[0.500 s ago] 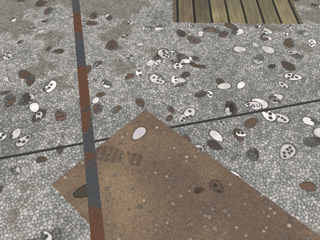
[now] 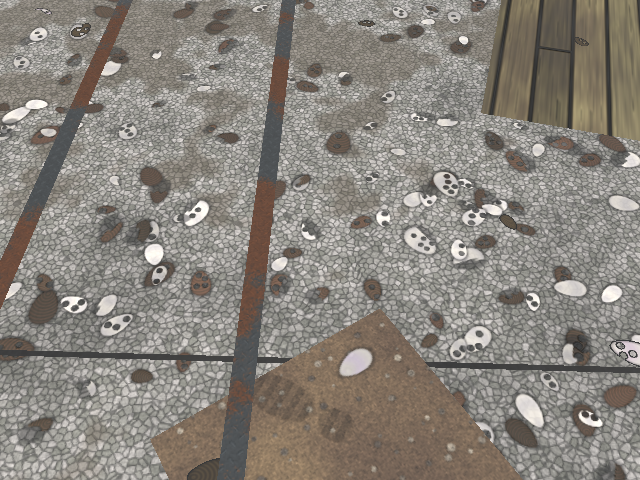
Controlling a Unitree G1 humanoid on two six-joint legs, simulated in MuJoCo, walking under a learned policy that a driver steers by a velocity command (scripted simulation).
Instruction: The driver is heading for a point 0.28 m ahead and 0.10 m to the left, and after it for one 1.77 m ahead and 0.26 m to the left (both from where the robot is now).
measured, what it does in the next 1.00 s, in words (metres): walks ahead, turning left: left foot, then right foot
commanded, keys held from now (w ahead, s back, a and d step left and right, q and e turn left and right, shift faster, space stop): w+q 0.08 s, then q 0.44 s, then no key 0.48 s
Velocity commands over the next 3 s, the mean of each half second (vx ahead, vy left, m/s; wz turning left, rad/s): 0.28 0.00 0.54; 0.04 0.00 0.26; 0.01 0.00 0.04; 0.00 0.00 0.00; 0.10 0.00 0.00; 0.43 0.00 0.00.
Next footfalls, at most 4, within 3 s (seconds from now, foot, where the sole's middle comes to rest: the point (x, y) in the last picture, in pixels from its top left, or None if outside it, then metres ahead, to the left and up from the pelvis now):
0.10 left None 0.21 0.08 -0.77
0.70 right None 0.37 -0.05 -0.77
1.06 left None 0.22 0.12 -0.77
2.54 right None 0.44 -0.03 -0.77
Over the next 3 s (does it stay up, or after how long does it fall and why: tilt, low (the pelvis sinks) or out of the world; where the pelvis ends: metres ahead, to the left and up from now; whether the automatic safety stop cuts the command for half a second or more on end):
stays up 0.55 0.09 -0.01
